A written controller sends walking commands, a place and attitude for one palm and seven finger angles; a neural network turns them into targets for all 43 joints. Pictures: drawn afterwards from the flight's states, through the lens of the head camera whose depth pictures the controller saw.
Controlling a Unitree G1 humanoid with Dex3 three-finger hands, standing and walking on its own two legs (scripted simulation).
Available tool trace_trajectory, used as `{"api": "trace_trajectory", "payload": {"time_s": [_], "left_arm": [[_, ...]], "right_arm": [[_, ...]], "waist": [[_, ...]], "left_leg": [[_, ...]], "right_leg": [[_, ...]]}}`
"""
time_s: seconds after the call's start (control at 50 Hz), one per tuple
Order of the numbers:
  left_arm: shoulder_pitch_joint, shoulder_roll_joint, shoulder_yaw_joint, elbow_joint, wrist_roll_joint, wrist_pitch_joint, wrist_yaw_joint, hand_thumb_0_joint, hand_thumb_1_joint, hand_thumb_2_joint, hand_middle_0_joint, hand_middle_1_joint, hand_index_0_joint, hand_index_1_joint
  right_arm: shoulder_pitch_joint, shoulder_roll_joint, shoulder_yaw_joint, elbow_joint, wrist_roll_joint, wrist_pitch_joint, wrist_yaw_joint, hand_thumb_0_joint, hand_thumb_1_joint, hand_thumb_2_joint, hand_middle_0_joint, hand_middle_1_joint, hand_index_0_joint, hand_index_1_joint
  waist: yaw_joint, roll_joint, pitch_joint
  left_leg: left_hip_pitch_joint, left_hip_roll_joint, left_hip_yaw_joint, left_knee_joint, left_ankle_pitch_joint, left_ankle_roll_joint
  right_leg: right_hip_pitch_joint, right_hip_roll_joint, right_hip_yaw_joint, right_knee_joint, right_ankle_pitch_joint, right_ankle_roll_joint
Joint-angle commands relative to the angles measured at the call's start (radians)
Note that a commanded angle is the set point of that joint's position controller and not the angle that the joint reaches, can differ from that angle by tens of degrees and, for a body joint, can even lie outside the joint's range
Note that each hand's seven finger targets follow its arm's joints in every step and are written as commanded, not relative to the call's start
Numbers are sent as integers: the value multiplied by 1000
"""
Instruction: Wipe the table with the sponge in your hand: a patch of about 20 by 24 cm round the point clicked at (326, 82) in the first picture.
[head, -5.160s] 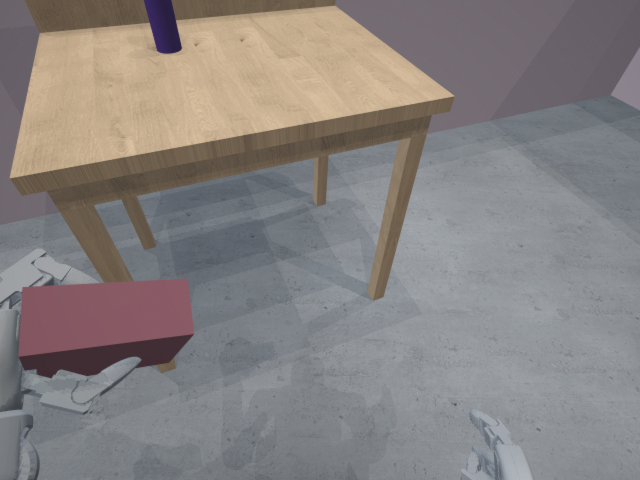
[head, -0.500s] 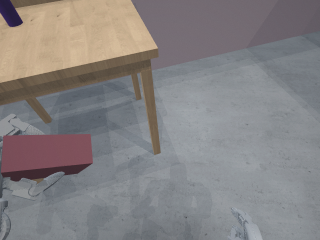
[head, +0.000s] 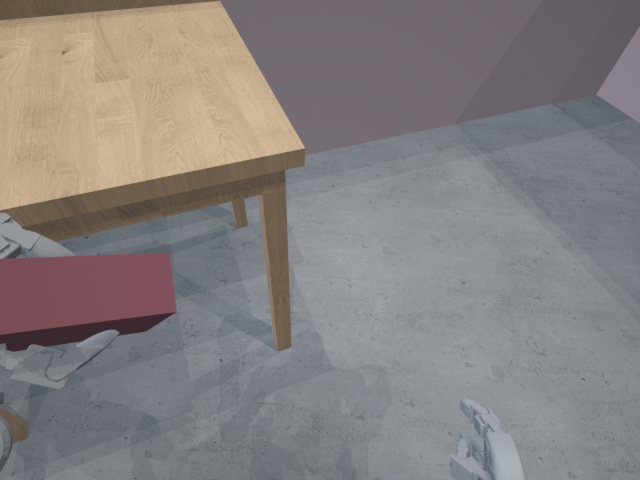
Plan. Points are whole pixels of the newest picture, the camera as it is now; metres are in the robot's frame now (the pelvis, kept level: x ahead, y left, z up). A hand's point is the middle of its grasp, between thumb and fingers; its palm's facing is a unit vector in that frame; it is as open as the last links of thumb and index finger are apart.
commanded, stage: take the last steps up to it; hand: left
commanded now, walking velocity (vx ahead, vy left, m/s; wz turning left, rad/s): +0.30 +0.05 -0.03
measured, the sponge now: (109, 300) +0.25 +0.21 +0.16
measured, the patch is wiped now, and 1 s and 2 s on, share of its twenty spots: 0.00 0.00 0.00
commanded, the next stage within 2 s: come to a stop and stand still in 0.74 s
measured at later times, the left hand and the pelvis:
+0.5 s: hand (168, 222) +0.33 +0.18 +0.17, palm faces +0.34 -0.80 -0.50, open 9.8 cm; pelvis +0.11 -0.05 +0.01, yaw +1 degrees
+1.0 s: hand (164, 161) +0.41 +0.20 +0.19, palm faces +0.36 -0.80 -0.47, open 9.8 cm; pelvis +0.19 -0.03 +0.00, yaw +1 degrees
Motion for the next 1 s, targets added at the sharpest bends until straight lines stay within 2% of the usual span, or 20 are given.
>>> {"api": "trace_trajectory", "payload": {"time_s": [0.0, 0.08, 0.18, 0.2, 0.22, 0.24, 0.26, 0.3, 0.38, 0.54, 0.6, 0.64, 0.66, 0.68, 0.7, 0.72, 0.76, 0.82, 0.9, 0.98], "left_arm": [[19, 110, 53, -353, -11, -69, 3, 0, 100, 1300, -1200, -1600, -1200, -1600], [46, 124, 82, -321, -10, -64, 9, 0, 100, 1300, -1200, -1600, -1200, -1600], [6, 122, 99, -175, -6, -45, 11, 0, 100, 1300, -1200, -1600, -1200, -1600], [-23, 125, 91, -160, 2, -43, 10, 0, 100, 1300, -1200, -1600, -1200, -1600], [-20, 138, 88, -137, 9, -36, 10, 0, 100, 1300, -1200, -1600, -1200, -1600], [-47, 174, 118, -148, -5, -36, 13, 0, 100, 1300, -1200, -1600, -1200, -1600], [-89, 153, 97, -165, -11, -46, 4, 0, 100, 1300, -1200, -1600, -1200, -1600], [-2, 162, 120, -149, -9, -60, -1, 0, 100, 1300, -1200, -1600, -1200, -1600], [26, 157, 114, -243, -3, -92, 4, 0, 100, 1300, -1200, -1600, -1200, -1600], [130, 149, 138, -288, -19, -78, 32, 0, 100, 1300, -1200, -1600, -1200, -1600], [74, 144, 122, -255, -17, -67, 35, 0, 100, 1300, -1200, -1600, -1200, -1600], [24, 133, 91, -254, -16, -67, 32, 0, 100, 1300, -1200, -1600, -1200, -1600], [-11, 128, 77, -269, -16, -74, 30, 0, 100, 1300, -1200, -1600, -1200, -1600], [-24, 131, 76, -278, -19, -80, 28, 0, 100, 1300, -1200, -1600, -1200, -1600], [-37, 141, 72, -262, -7, -85, 26, 0, 100, 1300, -1200, -1600, -1200, -1600], [-41, 178, 87, -242, -4, -85, 18, 0, 100, 1300, -1200, -1600, -1200, -1600], [-70, 161, 71, -289, 2, -77, 15, 0, 100, 1300, -1200, -1600, -1200, -1600], [-8, 150, 75, -395, -7, -69, 10, 0, 100, 1300, -1200, -1600, -1200, -1600], [62, 124, 79, -341, -26, -40, 12, 0, 100, 1300, -1200, -1600, -1200, -1600], [64, 109, 88, -241, -26, -20, 17, 0, 100, 1300, -1200, -1600, -1200, -1600]], "right_arm": [[-39, -163, -54, -129, 2, -85, -3, 0, -900, -900, 200, 300, 200, 300], [-46, -154, -41, -122, -9, -99, -6, 0, -900, -900, 200, 300, 200, 300], [-56, -152, -43, -106, -4, -69, -25, 0, -900, -900, 200, 300, 200, 300], [-49, -140, -45, -101, 0, -60, -24, 0, -900, -900, 200, 300, 200, 300], [-52, -114, -39, -114, -1, -51, -22, 0, -900, -900, 200, 300, 200, 300], [-99, -135, -36, -123, -6, -54, -18, 0, -900, -900, 200, 300, 200, 300], [-71, -150, -50, -97, -4, -56, -10, 0, -900, -900, 200, 300, 200, 300], [-86, -144, -38, -83, -10, -38, -7, 0, -900, -900, 200, 300, 200, 300], [-102, -146, -36, -98, -13, -19, -1, 0, -900, -900, 200, 300, 200, 300], [-65, -137, -56, -166, -10, -25, -7, 0, -900, -900, 200, 300, 200, 300], [-42, -149, -61, -160, -11, -19, -14, 0, -900, -900, 200, 300, 200, 300], [-30, -163, -69, -161, -6, -16, -27, 0, -900, -900, 200, 300, 200, 300], [-33, -182, -75, -167, -4, -17, -29, 0, -900, -900, 200, 300, 200, 300], [-36, -192, -75, -171, 0, -19, -25, 0, -900, -900, 200, 300, 200, 300], [-36, -179, -66, -181, 3, -25, -17, 0, -900, -900, 200, 300, 200, 300], [-61, -168, -50, -166, -12, -36, -23, 0, -900, -900, 200, 300, 200, 300], [-53, -163, -52, -139, -4, -43, -16, 0, -900, -900, 200, 300, 200, 300], [-54, -170, -51, -143, -3, -63, -4, 0, -900, -900, 200, 300, 200, 300], [-40, -157, -29, -142, -9, -76, 1, 0, -900, -900, 200, 300, 200, 300], [-38, -154, -23, -138, -1, -65, -9, 0, -900, -900, 200, 300, 200, 300]], "waist": [[20, 272, -122], [17, 300, -126], [24, 153, -145], [23, 19, -168], [21, -238, -174], [39, -269, -137], [16, -195, -140], [20, -78, -101], [11, -39, -127], [46, -100, -176], [27, -92, -170], [5, -10, -172], [-3, 122, -185], [10, 295, -200], [16, 295, -180], [18, 313, -149], [14, 238, -109], [28, 256, -155], [11, 250, -168], [12, 215, -173]], "left_leg": [[161, 226, -208, -249, 257, 158], [120, 220, -133, -248, 259, 126], [39, 174, -72, 0, 122, 64], [-51, 110, -24, 208, 42, 41], [-276, -21, 1, 459, -196, -4], [-396, -25, -116, 649, -310, -22], [-385, 5, -196, 727, -235, -31], [-404, 32, -197, 759, -132, -51], [-340, 40, -140, 564, -49, -54], [-182, -8, -18, 115, -15, -33], [-54, -30, 7, -10, 66, -30], [133, -18, -4, -120, 144, -9], [229, 75, -132, -148, 217, 40], [343, 262, -386, -155, 435, 141], [306, 341, -503, -209, 429, 207], [240, 355, -528, -237, 327, 222], [175, 313, -426, -238, 258, 217], [152, 226, -236, -210, 344, 157], [149, 222, -178, -191, 511, 101], [142, 207, -131, -115, 443, 41]], "right_leg": [[-132, -41, -10, -99, 125, 13], [14, -10, -86, -340, 182, 22], [288, 30, -122, -649, 264, 6], [374, -76, 30, -711, 286, -42], [478, -288, 421, -793, 380, -146], [472, -416, 581, -852, 427, -209], [431, -394, 528, -860, 358, -194], [395, -331, 351, -818, 498, -174], [366, -276, 112, -791, 741, -149], [461, -271, 93, -728, 848, -150], [398, -242, 71, -690, 713, -122], [295, -189, 32, -549, 632, -74], [183, -124, 1, -405, 498, -39], [-10, -23, -40, -234, 46, 0], [-76, 16, 3, -75, -161, -5], [-107, -10, 46, 10, -132, -6], [-120, -37, 49, 0, -42, 6], [-34, -24, -4, -146, 77, 15], [86, 27, -51, -379, 151, 27], [220, 43, -60, -633, 260, 26]]}}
